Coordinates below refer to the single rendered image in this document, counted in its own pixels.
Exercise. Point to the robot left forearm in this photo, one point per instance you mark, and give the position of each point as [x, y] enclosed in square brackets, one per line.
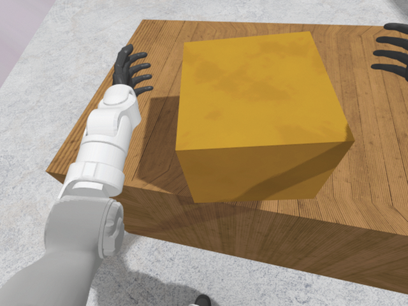
[98, 169]

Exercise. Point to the left robot hand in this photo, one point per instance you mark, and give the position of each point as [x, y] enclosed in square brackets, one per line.
[123, 72]

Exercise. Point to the carton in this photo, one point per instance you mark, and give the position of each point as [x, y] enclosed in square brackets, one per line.
[258, 119]

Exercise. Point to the right robot hand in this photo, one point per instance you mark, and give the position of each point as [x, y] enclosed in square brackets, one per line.
[400, 42]

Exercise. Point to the pedestal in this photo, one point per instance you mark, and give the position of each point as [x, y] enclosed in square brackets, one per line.
[356, 227]

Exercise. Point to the left robot upper arm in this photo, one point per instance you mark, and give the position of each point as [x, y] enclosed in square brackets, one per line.
[82, 232]

